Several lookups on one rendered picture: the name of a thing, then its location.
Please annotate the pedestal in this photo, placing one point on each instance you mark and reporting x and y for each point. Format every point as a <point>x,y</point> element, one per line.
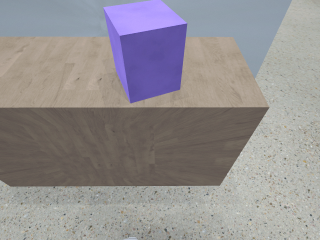
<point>66,120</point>

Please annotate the carton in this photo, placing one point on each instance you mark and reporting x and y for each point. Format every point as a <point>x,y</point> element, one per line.
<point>148,43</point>

